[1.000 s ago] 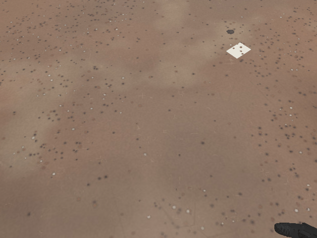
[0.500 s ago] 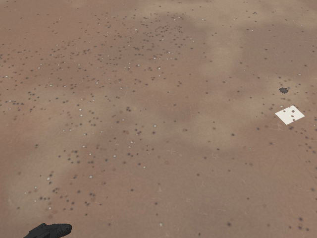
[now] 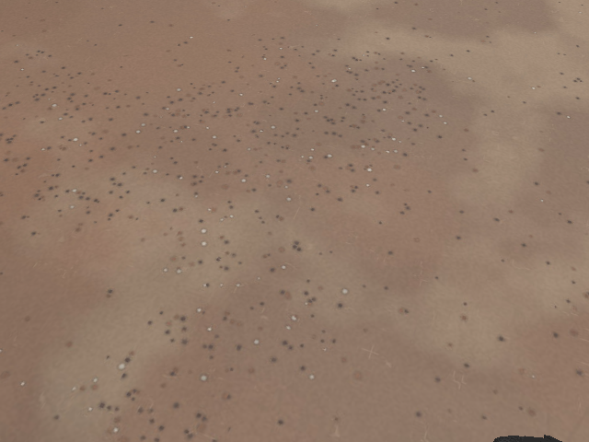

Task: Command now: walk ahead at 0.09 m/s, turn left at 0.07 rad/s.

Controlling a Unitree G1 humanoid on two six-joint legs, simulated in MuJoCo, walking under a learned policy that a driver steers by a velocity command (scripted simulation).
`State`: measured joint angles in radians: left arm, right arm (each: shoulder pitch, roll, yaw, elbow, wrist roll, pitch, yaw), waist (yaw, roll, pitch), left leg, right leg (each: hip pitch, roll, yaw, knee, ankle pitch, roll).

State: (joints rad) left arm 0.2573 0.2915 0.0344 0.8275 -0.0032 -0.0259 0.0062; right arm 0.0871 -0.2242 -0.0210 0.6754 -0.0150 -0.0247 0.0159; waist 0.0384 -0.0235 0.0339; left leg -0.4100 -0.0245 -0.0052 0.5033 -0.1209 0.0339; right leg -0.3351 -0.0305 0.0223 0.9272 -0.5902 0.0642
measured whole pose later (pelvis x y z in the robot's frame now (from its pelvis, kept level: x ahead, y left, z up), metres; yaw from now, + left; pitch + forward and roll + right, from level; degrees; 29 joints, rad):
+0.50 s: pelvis +0.05 -0.03 +0.00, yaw +0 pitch -1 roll +0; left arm 0.23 0.22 0.01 0.93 0.01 -0.02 0.03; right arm 0.18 -0.23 -0.04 0.92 -0.01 0.01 -0.02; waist 0.00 0.00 0.03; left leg -0.27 0.00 -0.02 0.52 -0.22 -0.01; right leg -0.19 -0.02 0.00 0.54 -0.32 0.01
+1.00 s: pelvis +0.06 -0.03 +0.01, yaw +1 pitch -2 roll +0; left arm 0.25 0.21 0.01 1.04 0.01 -0.01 0.03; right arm 0.16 -0.22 -0.04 1.10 0.00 0.02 -0.05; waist 0.00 0.00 0.04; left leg -0.23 0.01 -0.04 0.48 -0.21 -0.02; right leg -0.14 0.00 -0.01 0.48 -0.30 0.00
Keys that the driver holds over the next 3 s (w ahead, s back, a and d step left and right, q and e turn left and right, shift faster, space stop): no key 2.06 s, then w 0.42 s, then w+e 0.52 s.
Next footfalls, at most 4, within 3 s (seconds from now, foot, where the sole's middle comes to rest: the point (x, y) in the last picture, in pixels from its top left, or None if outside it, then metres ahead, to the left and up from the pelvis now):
0.18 right None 0.08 -0.15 -0.77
2.78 right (370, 424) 0.51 -0.14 -0.77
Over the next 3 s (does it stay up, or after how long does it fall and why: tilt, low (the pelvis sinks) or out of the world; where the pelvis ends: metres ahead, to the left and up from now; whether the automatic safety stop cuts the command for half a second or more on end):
stays up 0.46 -0.07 0.01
